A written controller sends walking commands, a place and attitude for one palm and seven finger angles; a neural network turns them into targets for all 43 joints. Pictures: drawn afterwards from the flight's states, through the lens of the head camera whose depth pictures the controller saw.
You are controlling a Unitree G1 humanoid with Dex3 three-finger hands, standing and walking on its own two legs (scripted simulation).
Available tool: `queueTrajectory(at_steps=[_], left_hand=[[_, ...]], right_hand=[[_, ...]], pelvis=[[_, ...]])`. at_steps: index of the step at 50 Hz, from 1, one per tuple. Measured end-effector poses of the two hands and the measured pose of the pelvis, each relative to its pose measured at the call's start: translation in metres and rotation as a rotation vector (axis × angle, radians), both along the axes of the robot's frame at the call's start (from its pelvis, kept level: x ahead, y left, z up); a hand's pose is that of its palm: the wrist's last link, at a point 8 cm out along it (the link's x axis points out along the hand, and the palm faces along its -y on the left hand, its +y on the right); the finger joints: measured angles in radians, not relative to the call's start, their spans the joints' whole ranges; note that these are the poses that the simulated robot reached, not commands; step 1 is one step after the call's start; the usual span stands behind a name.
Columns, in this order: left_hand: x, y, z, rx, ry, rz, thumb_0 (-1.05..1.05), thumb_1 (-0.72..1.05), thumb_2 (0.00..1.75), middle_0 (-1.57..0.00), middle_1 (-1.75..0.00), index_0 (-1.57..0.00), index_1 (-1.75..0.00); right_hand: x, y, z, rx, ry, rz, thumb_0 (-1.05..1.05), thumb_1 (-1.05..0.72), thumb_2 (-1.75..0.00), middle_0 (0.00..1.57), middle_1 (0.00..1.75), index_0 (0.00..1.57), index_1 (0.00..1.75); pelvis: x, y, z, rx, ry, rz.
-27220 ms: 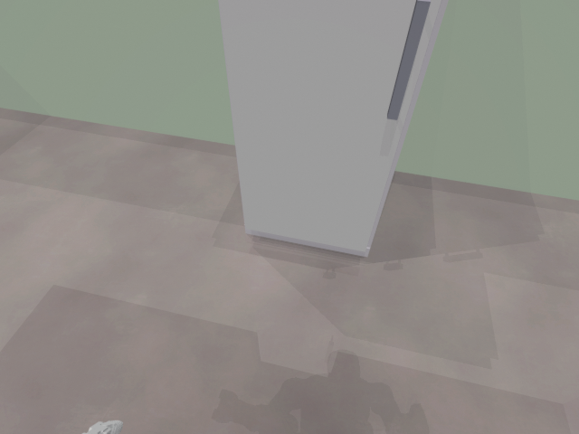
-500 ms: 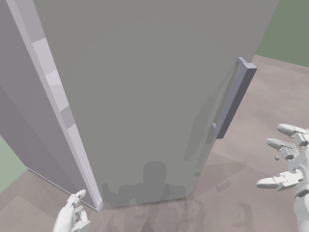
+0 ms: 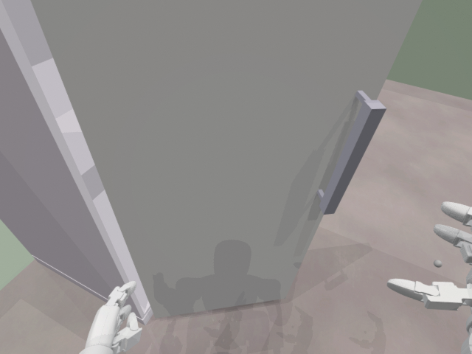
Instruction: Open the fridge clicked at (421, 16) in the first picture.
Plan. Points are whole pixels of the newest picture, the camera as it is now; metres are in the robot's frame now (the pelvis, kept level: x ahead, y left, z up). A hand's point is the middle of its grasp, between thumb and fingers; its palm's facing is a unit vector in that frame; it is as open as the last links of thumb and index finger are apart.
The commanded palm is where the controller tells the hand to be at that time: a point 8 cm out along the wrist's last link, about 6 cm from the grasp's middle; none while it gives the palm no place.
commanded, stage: draw the hand back to the body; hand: right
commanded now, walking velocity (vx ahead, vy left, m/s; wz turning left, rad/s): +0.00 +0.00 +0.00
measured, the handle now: (342, 158) +0.45 -0.22 +0.11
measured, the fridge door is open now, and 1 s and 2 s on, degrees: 55 55 55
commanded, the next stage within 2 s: step back with the hand held close in 0.86 s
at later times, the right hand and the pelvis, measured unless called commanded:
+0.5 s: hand (450, 248) +0.22 -0.28 +0.16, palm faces +0.45 +0.81 -0.38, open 8.6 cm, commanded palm +0.17 -0.31 +0.18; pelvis +0.03 -0.01 +0.00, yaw +1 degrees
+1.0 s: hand (451, 258) +0.21 -0.27 +0.16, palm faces +0.47 +0.81 -0.36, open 7.4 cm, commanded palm +0.16 -0.30 +0.18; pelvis +0.02 +0.00 +0.00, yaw +1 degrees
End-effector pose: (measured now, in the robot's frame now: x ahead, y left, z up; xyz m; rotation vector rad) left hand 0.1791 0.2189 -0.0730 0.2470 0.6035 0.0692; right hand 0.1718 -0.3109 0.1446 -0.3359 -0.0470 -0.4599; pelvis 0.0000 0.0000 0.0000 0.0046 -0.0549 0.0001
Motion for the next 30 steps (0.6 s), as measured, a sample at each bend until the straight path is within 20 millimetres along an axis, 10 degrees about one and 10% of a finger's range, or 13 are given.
queueTrajectory(at_steps=[30], left_hand=[[0.026, -0.011, 0.001, -0.011, 0.066, 0.008, 0.01, 0.91, 0.90, -0.20, -0.30, -0.20, -0.30]], right_hand=[[0.002, -0.005, 0.031, -0.119, -0.050, -0.005, 0.00, -0.77, -0.84, 0.22, 0.37, 0.22, 0.38]], pelvis=[[0.028, -0.011, 0.004, -0.006, -0.010, 0.016]])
